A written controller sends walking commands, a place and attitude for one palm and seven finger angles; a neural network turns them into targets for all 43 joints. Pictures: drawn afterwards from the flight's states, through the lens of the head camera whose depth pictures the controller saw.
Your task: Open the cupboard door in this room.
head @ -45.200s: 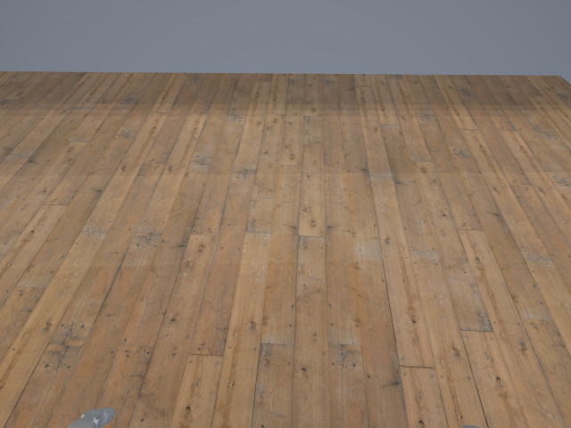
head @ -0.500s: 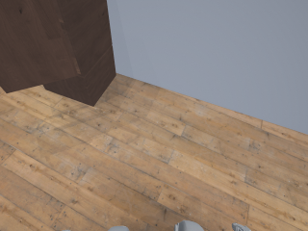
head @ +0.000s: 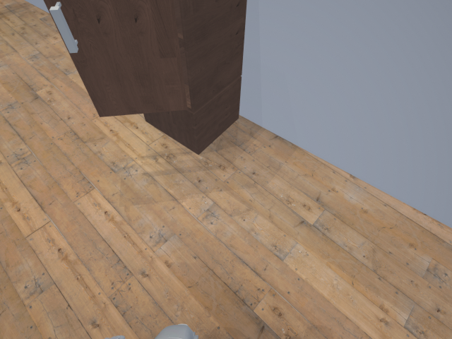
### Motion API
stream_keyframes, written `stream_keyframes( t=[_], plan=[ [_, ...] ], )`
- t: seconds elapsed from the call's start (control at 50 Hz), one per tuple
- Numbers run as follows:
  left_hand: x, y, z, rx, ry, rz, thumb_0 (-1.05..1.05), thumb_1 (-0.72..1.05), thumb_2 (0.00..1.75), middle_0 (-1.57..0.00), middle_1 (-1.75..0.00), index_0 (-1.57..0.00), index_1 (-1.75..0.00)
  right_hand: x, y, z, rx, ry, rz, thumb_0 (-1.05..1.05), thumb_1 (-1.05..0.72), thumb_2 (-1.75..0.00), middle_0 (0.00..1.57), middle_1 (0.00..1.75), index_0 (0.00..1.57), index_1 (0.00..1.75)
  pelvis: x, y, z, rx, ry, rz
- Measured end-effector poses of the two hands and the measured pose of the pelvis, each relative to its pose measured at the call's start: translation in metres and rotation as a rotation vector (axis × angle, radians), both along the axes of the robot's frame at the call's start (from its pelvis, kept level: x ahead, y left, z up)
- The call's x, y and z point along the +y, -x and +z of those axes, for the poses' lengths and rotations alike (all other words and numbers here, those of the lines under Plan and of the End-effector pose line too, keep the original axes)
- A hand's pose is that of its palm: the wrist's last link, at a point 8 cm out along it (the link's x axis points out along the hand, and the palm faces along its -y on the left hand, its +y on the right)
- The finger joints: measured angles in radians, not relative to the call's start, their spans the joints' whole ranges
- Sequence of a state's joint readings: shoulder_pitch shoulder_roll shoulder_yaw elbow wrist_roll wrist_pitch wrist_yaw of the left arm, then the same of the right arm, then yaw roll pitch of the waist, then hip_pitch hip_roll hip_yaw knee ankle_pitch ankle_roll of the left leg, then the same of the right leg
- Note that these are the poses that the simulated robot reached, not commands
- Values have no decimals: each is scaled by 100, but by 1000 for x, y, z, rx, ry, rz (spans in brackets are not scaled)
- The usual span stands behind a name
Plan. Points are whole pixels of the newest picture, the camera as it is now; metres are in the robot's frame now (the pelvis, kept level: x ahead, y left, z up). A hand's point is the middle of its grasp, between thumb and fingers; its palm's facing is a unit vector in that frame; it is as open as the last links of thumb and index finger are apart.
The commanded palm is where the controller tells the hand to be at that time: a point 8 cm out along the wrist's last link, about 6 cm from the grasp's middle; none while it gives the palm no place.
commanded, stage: turn to face it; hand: left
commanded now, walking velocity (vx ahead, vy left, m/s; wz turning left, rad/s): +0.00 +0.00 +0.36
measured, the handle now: (66, 27) +1.00 +0.60 +0.00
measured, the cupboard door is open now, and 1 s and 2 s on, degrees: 46 46 46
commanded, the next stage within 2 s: take the last steps up to it in 0.28 s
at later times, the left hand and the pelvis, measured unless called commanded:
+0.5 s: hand out of the picture +0.05 +0.21 -0.16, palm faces +0.19 -0.95 -0.26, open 7.4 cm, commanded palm none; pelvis +0.01 -0.01 -0.01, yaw +9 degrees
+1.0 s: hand out of the picture -0.02 +0.27 -0.19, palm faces +0.37 -0.91 -0.18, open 7.4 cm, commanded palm none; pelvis +0.10 +0.12 -0.02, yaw +17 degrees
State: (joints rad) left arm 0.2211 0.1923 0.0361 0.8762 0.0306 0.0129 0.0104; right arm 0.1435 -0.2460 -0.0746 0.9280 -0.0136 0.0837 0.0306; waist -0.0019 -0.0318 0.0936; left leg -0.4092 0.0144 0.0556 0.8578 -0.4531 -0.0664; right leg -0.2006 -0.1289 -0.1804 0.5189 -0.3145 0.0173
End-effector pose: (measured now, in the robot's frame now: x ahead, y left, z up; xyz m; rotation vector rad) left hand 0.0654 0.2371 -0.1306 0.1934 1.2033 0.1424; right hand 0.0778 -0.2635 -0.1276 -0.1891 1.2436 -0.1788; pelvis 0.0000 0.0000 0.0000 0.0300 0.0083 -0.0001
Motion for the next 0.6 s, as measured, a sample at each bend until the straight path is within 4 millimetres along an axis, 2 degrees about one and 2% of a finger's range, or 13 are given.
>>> stream_keyframes(
  t=[0.12,0.18,0.28,0.38,0.48,0.52,0.6],
  plan=[
    [30,46,-31,103,29,116,0,90,90,-20,-30,-20,-30,31,-48,1,-85,40,123,1,-91,-90,20,30,20,30,18,-4,-16,3,20,60],
    [41,55,-30,142,17,147,1,90,90,-20,-30,-20,-30,45,-55,7,-100,46,161,1,-91,-90,20,30,20,30,21,-3,-11,2,32,76],
    [48,49,-15,104,3,176,1,91,90,-20,-30,-20,-30,57,-51,9,-73,29,192,1,-91,-90,20,30,20,30,21,-2,-1,5,50,107],
    [41,35,-3,49,-14,178,1,91,90,-20,-30,-20,-30,54,-39,1,-31,-8,193,1,-91,-90,20,30,20,30,12,-3,1,4,50,132],
    [22,27,-1,-18,-39,179,0,91,90,-20,-30,-20,-30,37,-28,-20,7,-48,174,1,-90,-90,20,30,20,30,-6,-6,-9,5,17,152],
    [13,31,2,-23,-34,197,0,91,90,-20,-30,-20,-30,30,-26,-23,37,-52,182,1,-91,-90,20,30,20,30,-8,-8,-8,-5,23,173],
    [0,52,9,5,-7,250,0,90,90,-20,-30,-20,-30,22,-34,-14,75,-45,204,1,-91,-90,20,30,20,30,-5,-18,3,-9,15,208]
  ],
)
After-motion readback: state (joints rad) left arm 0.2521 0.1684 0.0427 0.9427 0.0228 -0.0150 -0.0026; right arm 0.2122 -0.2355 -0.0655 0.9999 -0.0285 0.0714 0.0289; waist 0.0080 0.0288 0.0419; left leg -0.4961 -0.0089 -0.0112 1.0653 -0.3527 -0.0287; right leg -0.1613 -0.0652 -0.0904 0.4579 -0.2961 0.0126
